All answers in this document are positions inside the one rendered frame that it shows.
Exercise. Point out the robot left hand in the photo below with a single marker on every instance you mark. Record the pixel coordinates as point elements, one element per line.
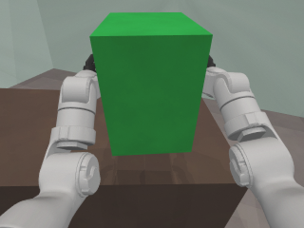
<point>89,64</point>

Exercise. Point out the robot right hand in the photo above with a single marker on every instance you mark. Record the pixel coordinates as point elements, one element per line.
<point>210,62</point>

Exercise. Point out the right robot upper arm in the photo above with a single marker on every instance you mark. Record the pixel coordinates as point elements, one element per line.
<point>264,166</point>

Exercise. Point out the left robot upper arm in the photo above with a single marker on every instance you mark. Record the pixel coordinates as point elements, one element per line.
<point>66,179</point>

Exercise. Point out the pedestal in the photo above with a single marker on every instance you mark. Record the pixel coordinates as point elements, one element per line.
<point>167,190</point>

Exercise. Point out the robot right forearm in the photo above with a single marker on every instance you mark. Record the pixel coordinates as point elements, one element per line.
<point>244,121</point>

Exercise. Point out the carton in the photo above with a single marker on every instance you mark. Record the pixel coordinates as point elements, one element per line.
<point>151,68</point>

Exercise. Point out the robot left forearm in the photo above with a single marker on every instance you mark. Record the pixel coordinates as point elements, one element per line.
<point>76,114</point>

